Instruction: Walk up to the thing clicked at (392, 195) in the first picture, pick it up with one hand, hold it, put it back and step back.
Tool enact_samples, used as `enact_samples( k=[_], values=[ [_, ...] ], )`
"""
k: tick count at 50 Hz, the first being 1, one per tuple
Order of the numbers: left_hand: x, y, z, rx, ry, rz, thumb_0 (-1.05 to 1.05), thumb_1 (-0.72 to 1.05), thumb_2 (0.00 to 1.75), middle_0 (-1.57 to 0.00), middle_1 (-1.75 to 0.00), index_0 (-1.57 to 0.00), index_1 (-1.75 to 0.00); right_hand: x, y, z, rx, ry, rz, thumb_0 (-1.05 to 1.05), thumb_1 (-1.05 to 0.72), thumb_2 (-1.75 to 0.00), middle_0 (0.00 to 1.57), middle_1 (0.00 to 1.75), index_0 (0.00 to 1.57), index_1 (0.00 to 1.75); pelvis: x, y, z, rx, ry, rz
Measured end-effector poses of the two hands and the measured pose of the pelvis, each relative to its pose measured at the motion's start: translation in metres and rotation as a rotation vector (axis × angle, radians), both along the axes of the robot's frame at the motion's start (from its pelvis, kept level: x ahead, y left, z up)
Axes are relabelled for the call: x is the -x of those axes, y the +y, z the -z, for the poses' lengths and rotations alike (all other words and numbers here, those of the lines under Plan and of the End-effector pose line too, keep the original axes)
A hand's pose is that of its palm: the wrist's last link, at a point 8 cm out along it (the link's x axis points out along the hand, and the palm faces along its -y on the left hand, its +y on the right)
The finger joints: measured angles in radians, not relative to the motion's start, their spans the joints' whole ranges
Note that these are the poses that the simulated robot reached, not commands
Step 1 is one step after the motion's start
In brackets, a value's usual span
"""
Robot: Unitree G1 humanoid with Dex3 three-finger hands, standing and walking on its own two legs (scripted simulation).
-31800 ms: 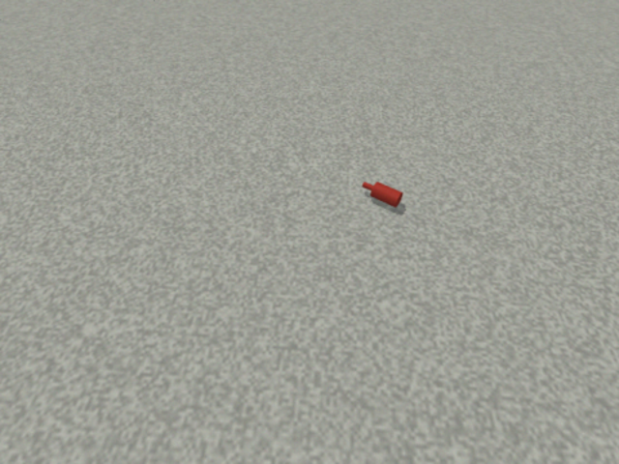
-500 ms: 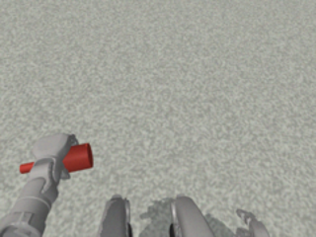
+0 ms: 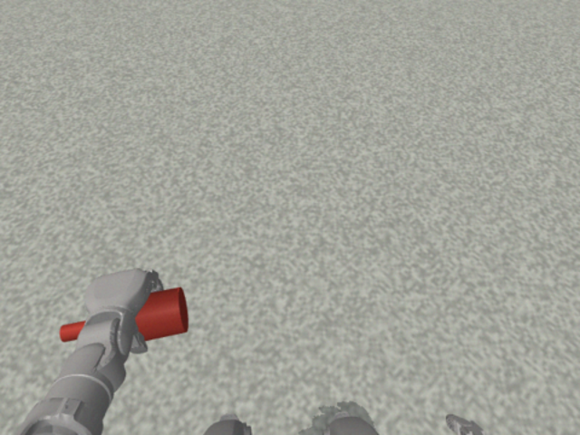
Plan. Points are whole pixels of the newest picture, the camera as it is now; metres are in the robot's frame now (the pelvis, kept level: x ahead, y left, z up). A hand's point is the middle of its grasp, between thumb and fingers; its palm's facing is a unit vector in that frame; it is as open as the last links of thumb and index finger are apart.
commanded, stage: lift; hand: left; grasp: from above
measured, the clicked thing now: (125, 321) +0.33 +0.25 -0.11
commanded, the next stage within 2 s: hold in 0.12 s
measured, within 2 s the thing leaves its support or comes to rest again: neither
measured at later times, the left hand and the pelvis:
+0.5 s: hand (128, 291) +0.34 +0.22 -0.03, palm faces -0.41 -0.08 -0.91, open 9.9 cm; pelvis +0.03 +0.00 +0.03, yaw +0 degrees
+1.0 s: hand (118, 299) +0.32 +0.22 +0.00, palm faces -0.42 -0.07 -0.90, open 9.9 cm; pelvis +0.01 +0.00 +0.04, yaw -1 degrees
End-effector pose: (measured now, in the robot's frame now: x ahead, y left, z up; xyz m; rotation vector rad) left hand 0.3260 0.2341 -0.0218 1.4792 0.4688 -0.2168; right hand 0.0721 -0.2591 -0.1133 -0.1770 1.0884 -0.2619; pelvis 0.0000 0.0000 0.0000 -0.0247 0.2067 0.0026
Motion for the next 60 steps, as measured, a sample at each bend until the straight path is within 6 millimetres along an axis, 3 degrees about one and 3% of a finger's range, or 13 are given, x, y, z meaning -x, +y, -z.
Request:
enact_samples(
  k=[17, 28, 45, 60],
  values=[
    [-0.015, -0.009, -0.037, 0.001, -0.004, 0.007, -0.01, 0.03, 0.35, -0.78, -0.34, -0.80, -0.34, -0.037, -0.010, -0.031, -0.002, -0.056, -0.006, 0.01, -0.89, -0.89, 0.20, 0.30, 0.21, 0.30, -0.023, -0.004, -0.027, -0.012, -0.063, 0.001],
    [-0.020, -0.008, -0.058, -0.003, -0.015, 0.018, -0.01, 0.04, 0.34, -0.78, -0.33, -0.80, -0.33, -0.049, -0.011, -0.042, -0.009, -0.085, -0.010, 0.01, -0.88, -0.89, 0.20, 0.30, 0.21, 0.30, -0.027, -0.003, -0.035, -0.014, -0.098, 0.005],
    [-0.004, -0.008, -0.078, -0.004, -0.013, 0.040, -0.01, 0.04, 0.34, -0.78, -0.33, -0.80, -0.33, -0.054, 0.001, -0.050, -0.044, -0.124, -0.031, 0.01, -0.88, -0.89, 0.20, 0.30, 0.20, 0.30, -0.019, -0.001, -0.042, -0.017, -0.151, 0.011],
    [0.016, -0.010, -0.085, 0.003, -0.004, 0.051, -0.01, 0.03, 0.34, -0.78, -0.34, -0.80, -0.35, -0.057, 0.004, -0.056, -0.051, -0.158, -0.057, 0.01, -0.89, -0.89, 0.20, 0.30, 0.20, 0.30, -0.007, -0.002, -0.046, -0.020, -0.185, 0.009]
  ],
)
